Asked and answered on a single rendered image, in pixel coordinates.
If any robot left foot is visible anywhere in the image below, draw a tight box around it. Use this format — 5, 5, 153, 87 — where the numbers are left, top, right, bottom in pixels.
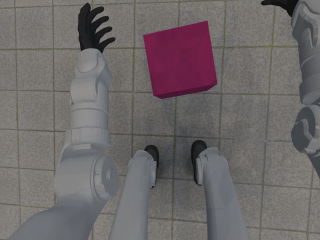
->
144, 145, 159, 189

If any right robot forearm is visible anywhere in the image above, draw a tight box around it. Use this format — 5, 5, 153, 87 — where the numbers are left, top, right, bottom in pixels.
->
291, 0, 320, 106

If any robot left hand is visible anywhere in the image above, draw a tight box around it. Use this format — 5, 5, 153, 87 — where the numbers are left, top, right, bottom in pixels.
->
78, 2, 116, 54

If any left robot upper arm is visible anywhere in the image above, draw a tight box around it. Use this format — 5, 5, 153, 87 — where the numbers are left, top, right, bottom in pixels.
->
7, 153, 120, 240

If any left robot forearm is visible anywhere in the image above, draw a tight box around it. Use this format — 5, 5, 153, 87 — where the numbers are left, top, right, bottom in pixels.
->
53, 48, 113, 194

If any carton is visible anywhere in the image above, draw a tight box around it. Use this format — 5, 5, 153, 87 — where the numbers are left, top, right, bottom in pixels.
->
143, 21, 218, 99

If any robot right shin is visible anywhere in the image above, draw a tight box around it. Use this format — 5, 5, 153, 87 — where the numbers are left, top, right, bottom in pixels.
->
198, 147, 229, 169

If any robot right hand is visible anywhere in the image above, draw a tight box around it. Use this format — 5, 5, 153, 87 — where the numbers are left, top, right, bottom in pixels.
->
261, 0, 299, 17

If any right robot upper arm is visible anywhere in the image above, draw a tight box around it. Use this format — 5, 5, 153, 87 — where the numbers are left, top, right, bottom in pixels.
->
291, 102, 320, 179

